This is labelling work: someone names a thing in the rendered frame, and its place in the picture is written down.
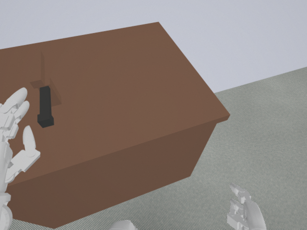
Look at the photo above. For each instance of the robot right hand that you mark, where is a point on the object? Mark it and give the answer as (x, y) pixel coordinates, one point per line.
(249, 216)

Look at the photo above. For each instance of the tap lever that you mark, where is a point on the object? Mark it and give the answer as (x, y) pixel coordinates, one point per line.
(45, 118)

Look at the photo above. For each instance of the robot left hand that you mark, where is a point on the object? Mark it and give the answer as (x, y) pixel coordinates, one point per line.
(11, 114)

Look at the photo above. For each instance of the left robot thigh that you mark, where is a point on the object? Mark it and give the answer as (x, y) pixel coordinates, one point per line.
(123, 225)

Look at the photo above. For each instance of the counter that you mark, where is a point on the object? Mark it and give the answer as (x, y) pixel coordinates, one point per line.
(131, 115)

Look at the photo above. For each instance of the left robot forearm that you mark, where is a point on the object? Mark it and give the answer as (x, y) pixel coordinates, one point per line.
(5, 212)

